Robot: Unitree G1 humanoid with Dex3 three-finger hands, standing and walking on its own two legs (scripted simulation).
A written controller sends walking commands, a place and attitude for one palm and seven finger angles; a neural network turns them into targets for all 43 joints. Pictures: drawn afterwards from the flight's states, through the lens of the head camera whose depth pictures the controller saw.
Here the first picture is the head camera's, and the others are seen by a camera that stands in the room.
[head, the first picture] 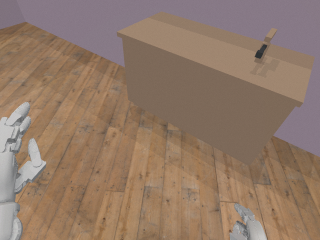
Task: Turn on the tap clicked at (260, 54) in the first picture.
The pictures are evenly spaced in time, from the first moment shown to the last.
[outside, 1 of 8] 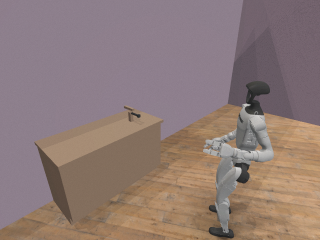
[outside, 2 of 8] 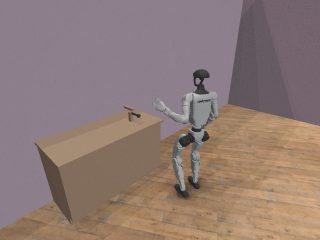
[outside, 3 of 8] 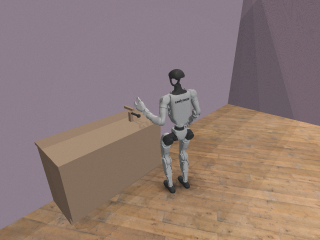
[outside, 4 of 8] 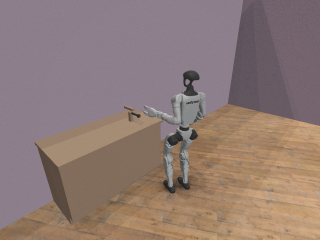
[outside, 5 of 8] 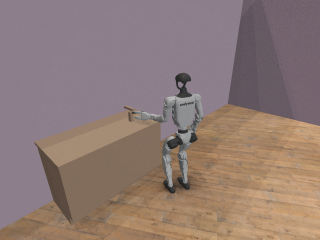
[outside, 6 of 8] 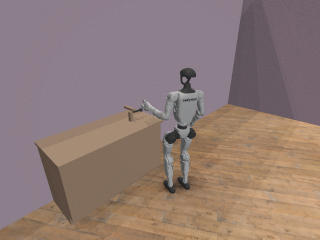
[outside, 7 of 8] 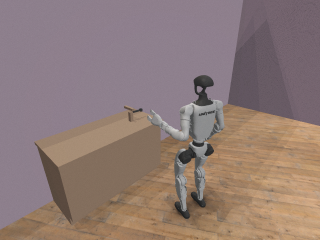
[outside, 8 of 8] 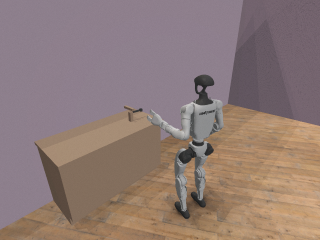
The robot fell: no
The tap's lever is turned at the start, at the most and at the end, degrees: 0 81 81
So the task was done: yes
